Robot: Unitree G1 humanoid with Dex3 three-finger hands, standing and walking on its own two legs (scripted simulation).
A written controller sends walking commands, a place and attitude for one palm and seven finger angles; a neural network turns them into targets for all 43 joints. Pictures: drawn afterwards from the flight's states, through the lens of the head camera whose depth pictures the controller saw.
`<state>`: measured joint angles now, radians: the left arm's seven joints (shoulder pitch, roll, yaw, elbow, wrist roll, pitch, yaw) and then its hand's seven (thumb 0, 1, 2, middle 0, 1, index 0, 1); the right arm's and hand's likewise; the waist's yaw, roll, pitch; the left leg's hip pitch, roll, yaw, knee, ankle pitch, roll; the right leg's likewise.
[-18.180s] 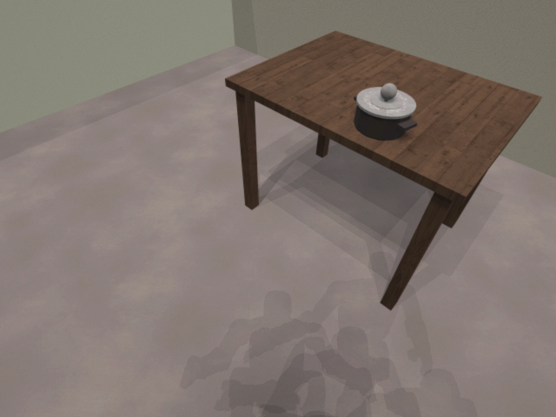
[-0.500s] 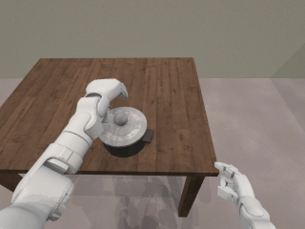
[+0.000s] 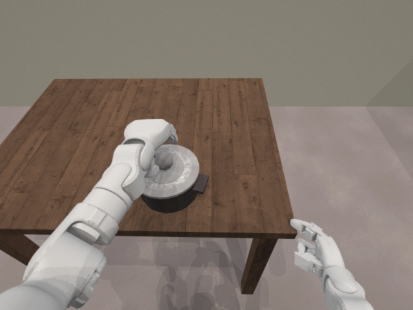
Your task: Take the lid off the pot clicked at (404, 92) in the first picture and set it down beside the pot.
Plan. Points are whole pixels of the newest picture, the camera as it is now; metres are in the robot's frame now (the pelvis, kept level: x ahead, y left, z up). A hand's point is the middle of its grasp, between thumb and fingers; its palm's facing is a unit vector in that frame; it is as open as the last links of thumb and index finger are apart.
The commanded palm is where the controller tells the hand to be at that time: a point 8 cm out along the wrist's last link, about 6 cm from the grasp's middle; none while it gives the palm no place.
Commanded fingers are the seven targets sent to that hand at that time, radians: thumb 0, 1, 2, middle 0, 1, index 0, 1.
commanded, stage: lower the open fingers around the knob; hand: left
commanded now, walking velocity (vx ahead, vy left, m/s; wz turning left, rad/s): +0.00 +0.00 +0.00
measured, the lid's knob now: (163, 160) +0.45 +0.12 +0.02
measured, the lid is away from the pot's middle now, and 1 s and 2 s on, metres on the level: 0.00 0.00 0.00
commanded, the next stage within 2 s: close the fingers and squeeze the knob in 0.82 s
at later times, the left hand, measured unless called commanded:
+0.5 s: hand (157, 164) +0.42 +0.13 +0.04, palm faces -0.34 -0.07 -0.94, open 10.1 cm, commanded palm +0.41 +0.13 +0.10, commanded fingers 0.00 -0.30 1.41 -0.83 -0.08 -0.83 -0.08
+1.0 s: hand (157, 166) +0.42 +0.13 +0.04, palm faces -0.33 -0.08 -0.94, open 10.1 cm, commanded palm +0.41 +0.13 +0.10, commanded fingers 0.00 -0.13 1.13 -0.61 -0.57 -0.61 -0.57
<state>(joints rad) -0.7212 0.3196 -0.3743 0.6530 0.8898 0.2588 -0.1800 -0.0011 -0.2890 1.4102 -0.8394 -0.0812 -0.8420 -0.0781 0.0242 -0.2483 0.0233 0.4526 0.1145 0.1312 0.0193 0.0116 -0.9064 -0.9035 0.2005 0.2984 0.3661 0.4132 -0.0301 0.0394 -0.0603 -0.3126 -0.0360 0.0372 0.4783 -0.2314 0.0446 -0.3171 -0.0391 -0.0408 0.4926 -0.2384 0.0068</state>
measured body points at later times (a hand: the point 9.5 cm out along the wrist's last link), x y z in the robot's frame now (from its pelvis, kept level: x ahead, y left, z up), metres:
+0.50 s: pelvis +0.00 -0.01 +0.00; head +0.02 -0.02 +0.45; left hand +0.43 +0.13 +0.10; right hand +0.24 -0.23 -0.05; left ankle +0.01 +0.09 -0.74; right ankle +0.01 -0.13 -0.74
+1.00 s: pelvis +0.00 +0.00 +0.00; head +0.02 +0.00 +0.45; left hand +0.43 +0.13 +0.09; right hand +0.24 -0.23 -0.05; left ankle +0.01 +0.09 -0.74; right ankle +0.01 -0.13 -0.74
